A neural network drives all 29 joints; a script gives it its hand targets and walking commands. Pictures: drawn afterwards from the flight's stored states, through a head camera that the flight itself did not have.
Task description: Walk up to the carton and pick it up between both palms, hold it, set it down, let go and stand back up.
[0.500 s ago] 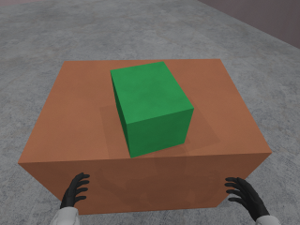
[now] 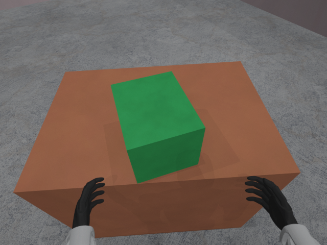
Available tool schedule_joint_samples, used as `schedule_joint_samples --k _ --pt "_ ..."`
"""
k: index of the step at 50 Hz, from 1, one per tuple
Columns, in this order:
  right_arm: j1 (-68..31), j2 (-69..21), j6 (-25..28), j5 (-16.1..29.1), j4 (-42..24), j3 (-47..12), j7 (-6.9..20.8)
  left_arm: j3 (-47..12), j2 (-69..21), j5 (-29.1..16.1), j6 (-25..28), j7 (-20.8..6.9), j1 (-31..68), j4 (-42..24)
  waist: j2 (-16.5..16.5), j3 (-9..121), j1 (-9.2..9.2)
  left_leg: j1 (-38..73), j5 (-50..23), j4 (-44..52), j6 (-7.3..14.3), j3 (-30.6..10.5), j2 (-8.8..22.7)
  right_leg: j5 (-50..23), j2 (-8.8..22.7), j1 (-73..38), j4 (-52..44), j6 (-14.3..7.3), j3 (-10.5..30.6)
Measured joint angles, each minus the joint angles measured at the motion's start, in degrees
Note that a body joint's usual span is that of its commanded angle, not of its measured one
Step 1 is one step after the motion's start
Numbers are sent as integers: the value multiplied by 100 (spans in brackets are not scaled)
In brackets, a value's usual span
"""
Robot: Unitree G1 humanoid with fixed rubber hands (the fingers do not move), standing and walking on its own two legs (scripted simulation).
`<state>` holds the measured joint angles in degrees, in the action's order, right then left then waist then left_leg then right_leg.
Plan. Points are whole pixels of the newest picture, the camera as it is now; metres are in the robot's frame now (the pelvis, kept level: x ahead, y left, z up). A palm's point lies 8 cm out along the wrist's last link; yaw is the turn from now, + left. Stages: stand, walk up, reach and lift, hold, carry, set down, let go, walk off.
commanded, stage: reach and lift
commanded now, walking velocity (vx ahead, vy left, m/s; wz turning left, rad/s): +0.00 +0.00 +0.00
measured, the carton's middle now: (155, 125) +0.47 +0.04 +0.00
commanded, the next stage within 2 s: none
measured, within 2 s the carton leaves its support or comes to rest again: neither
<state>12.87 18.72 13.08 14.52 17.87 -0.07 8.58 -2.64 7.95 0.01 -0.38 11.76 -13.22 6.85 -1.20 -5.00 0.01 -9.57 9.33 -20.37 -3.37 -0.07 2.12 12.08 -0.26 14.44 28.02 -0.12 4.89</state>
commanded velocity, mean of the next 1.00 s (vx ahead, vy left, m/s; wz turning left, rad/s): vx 0.00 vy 0.00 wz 0.00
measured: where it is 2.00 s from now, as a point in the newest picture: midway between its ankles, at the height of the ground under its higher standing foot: outside the picture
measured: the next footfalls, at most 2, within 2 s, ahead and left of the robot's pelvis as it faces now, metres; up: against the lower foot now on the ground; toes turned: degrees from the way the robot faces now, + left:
none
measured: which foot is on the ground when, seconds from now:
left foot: down 0.00-1.00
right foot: down 0.00-1.00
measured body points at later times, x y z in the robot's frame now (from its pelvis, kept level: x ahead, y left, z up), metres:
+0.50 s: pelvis +0.00 +0.00 +0.00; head +0.03 +0.00 +0.45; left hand +0.26 +0.21 +0.03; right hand +0.29 -0.23 +0.03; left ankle +0.02 +0.17 -0.74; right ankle +0.03 -0.11 -0.74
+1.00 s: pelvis +0.01 +0.00 +0.00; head +0.04 +0.00 +0.45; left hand +0.31 +0.23 +0.08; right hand +0.36 -0.21 +0.09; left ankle +0.02 +0.17 -0.74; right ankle +0.03 -0.11 -0.74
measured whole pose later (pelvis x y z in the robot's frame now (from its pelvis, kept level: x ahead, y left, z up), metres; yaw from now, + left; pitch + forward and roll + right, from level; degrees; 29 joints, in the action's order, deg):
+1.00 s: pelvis +0.01 +0.00 +0.00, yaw +0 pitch +0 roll +1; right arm -16.7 23.7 -7.6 21.5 14.2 -3.1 4.1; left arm 7.6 7.8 -2.5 -26.8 12.9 5.9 -4.4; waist -0.6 -4.7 0.0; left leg -9.6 9.2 -19.1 -3.7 0.0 3.0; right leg 11.0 -1.0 13.8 25.0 -0.4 4.9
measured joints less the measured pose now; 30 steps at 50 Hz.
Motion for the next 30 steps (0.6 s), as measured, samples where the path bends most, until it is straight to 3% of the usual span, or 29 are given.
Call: schedule_joint_samples --k 11,30 --pt "-211 196 -48 122 -257 -40 -1 -74 -14 -126 -39 182 -18 -205 -28 29 0 0 2 1 -15 0 1 -1 0 -3 -7 -12 0" --pt "-1554 281 -1113 391 -273 -69 -258 424 -13 -252 -1447 258 963 -711 -21 29 1 -1 2 93 -15 4 18 -15 -13 -14 -129 -12 0"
